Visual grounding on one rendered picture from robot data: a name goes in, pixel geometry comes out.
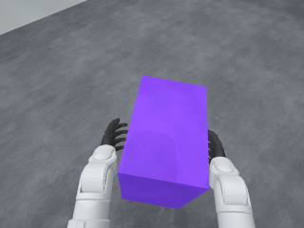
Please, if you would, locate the robot left forearm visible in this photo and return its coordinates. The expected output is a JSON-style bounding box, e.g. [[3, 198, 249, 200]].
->
[[67, 144, 118, 228]]

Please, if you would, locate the carton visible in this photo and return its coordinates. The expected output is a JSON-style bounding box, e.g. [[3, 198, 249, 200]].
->
[[118, 75, 210, 209]]

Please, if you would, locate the left robot hand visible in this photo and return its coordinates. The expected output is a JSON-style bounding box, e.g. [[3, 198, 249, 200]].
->
[[101, 118, 128, 152]]

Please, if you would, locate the robot right forearm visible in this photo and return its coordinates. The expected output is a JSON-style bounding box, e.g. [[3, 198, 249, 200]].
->
[[209, 157, 256, 228]]

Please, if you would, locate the right robot hand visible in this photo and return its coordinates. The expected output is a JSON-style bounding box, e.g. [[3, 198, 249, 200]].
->
[[207, 129, 226, 164]]

